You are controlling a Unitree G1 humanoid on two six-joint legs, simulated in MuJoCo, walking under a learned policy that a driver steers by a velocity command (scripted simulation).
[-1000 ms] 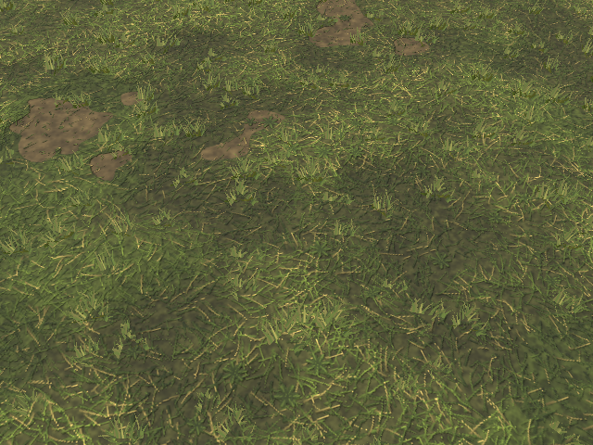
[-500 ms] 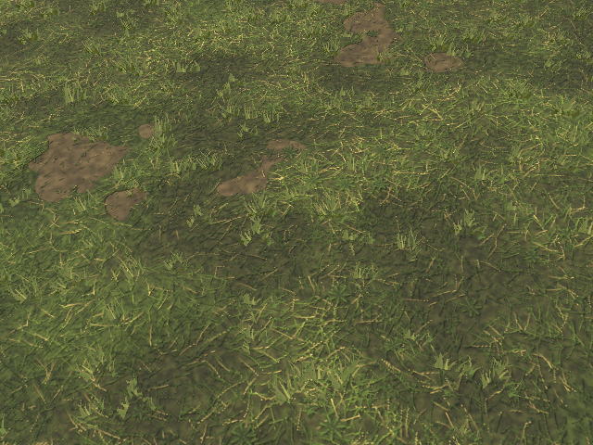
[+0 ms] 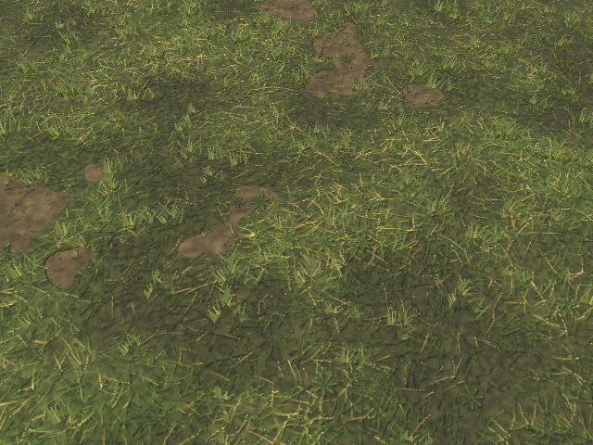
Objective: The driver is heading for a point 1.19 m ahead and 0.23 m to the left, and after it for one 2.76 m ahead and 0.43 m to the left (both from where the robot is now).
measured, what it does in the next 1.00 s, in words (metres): walks ahead: right foot, then left foot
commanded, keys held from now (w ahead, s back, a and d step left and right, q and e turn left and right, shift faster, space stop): w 0.48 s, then w+q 0.52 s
